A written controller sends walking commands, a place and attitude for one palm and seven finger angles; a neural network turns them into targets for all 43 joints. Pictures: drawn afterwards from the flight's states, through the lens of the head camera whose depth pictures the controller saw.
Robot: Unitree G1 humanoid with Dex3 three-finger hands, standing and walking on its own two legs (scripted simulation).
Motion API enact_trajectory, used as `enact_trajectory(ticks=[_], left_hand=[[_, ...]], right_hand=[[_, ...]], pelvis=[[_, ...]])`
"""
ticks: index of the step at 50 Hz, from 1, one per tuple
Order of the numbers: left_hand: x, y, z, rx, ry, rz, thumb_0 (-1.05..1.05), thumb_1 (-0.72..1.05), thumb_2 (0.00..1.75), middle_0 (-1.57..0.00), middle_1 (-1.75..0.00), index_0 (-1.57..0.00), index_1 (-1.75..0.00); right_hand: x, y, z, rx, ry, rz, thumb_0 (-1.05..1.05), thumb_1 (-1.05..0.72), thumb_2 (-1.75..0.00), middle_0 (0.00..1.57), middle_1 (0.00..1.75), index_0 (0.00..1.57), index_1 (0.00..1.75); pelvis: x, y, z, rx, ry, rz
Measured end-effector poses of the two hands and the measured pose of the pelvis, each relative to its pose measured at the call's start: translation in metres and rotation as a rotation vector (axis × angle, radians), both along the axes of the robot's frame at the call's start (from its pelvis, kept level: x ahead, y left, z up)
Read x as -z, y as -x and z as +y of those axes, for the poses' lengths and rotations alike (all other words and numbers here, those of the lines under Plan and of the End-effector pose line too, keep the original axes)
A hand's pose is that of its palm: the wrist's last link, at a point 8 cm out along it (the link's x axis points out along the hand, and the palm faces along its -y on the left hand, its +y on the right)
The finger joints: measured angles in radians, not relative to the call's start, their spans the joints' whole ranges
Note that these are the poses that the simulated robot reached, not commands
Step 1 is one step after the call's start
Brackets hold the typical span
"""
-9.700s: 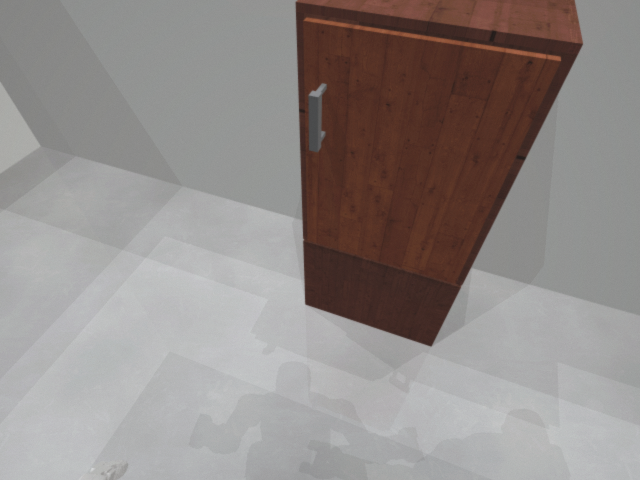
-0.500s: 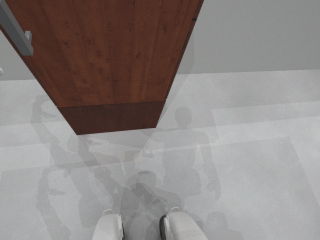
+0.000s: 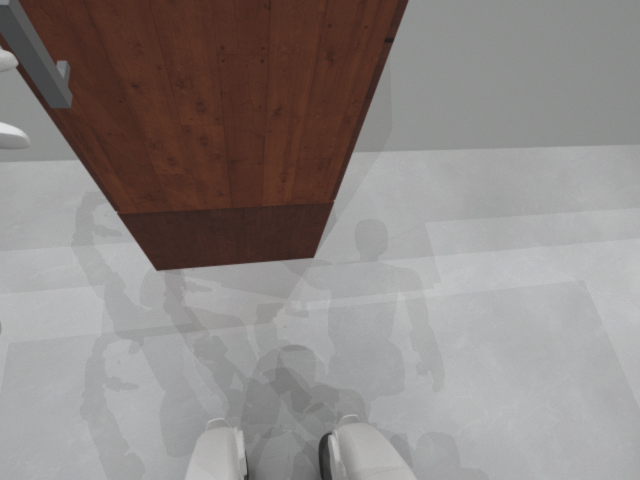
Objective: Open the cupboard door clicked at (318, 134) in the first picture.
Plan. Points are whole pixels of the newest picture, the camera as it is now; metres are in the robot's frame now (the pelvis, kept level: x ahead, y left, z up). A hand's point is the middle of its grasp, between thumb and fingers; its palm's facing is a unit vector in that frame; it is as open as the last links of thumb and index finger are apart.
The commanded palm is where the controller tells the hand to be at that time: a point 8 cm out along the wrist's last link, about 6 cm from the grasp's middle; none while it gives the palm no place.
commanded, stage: slide the fingers in behind the handle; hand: left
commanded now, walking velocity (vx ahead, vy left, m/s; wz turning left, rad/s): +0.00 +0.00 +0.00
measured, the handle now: (37, 42) +0.58 +0.25 +0.11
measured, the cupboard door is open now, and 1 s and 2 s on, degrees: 0 0 0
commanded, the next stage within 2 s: close the thumb around the handle in 1.64 s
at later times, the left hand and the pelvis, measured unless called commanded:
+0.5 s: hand (6, 81) +0.53 +0.27 +0.11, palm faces +0.03 -1.00 +0.00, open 14.0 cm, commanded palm +0.51 +0.31 +0.11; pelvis +0.00 +0.00 +0.00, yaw +0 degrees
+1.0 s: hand (46, 82) +0.53 +0.24 +0.11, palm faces +0.03 -1.00 +0.00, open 14.0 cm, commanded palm +0.51 +0.28 +0.11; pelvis +0.00 +0.00 +0.00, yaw +0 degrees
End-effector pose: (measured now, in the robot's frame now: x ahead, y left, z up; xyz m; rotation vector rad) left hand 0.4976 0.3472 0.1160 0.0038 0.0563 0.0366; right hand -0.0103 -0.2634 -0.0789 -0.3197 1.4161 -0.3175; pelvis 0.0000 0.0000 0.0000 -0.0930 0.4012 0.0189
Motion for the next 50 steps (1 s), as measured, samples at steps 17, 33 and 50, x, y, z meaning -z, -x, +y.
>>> enact_trajectory(ticks=[17, 33, 50], left_hand=[[0.002, -0.005, -0.01, 0.013, 0.003, -0.003, -0.01, -0.5, 0.3, -0.29, -1.2, -0.3, -1.2], [0.003, -0.006, -0.032, 0.009, 0.007, -0.014, -0.01, -0.5, 0.3, -0.29, -1.2, -0.3, -1.2], [0.004, -0.006, -0.055, 0.009, 0.0, -0.026, -0.01, -0.5, 0.3, -0.29, -1.2, -0.3, -1.2]], right_hand=[[-0.001, 0.025, -0.001, 0.032, 0.002, 0.05, 0.01, -0.9, -0.9, 0.2, 0.3, 0.21, 0.3], [-0.001, 0.013, 0.003, 0.024, -0.023, 0.008, 0.01, -0.9, -0.9, 0.2, 0.3, 0.21, 0.3], [0.003, 0.009, -0.001, 0.017, -0.041, -0.004, 0.01, -0.9, -0.9, 0.2, 0.3, 0.21, 0.3]], pelvis=[[0.002, 0.003, -0.003, 0.004, 0.002, 0.008], [-0.003, -0.002, 0.0, 0.002, -0.005, -0.011], [-0.003, -0.002, -0.004, -0.001, -0.013, -0.022]])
